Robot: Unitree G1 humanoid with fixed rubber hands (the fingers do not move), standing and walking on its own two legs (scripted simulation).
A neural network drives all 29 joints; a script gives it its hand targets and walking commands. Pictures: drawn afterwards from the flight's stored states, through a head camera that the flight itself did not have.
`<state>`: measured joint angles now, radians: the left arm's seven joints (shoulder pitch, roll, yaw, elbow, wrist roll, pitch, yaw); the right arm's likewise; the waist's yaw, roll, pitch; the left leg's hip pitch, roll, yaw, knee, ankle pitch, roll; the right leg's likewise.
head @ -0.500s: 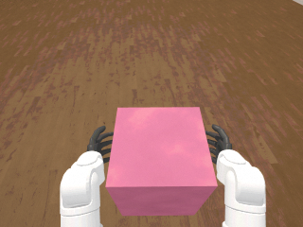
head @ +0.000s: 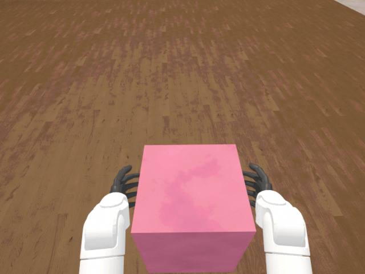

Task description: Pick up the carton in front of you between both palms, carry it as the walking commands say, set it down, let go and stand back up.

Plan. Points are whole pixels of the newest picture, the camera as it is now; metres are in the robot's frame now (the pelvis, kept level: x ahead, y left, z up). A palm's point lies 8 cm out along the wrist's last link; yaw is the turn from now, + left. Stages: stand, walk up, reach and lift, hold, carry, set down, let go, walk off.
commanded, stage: carry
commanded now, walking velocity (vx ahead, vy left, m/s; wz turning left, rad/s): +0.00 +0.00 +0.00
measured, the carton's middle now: (190, 210) +0.28 +0.00 -0.02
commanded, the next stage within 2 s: hold in 1.72 s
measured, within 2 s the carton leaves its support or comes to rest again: neither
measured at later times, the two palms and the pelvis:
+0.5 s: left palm (117, 214) +0.24 +0.15 +0.04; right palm (261, 212) +0.24 -0.15 +0.04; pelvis -0.05 +0.00 +0.00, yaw +0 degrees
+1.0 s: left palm (110, 226) +0.22 +0.16 +0.04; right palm (259, 223) +0.22 -0.14 +0.04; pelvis -0.07 +0.01 +0.00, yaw +0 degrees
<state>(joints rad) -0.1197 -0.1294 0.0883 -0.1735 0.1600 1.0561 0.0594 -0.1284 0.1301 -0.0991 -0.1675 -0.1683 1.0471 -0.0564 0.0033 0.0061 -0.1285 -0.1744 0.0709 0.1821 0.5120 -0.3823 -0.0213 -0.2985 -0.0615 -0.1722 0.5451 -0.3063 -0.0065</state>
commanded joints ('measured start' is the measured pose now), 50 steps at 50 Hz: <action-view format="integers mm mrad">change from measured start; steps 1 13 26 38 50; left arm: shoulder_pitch -412 -498 -547 -551 -539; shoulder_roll -872 -807 -932 -910 -902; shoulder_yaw -655 -452 -470 -485 -474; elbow -39 208 295 256 268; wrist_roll -328 -164 -168 -181 -172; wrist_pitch -73 -318 -389 -364 -360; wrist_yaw -242 -237 -266 -263 -262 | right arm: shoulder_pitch -388 -476 -528 -528 -517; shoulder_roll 872 813 935 915 907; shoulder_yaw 656 458 478 489 474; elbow -23 224 308 270 286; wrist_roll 327 167 176 184 175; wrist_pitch -61 -305 -377 -353 -348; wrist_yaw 242 237 266 261 261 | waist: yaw -3 -3 -3 -2 -3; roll -1 -6 -8 -8 -5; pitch -259 -169 -217 -197 -199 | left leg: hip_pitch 80 5 -3 -32 -43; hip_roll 102 103 97 97 99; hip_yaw -66 -84 -94 -101 -105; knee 7 -76 -79 -88 -88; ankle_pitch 676 317 280 243 258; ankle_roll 5 25 34 40 45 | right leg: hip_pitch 155 105 113 95 94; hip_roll -108 -112 -114 -113 -113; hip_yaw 85 97 103 105 103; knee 19 -71 -83 -92 -87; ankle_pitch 656 352 322 289 287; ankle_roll -13 -12 -10 -7 -1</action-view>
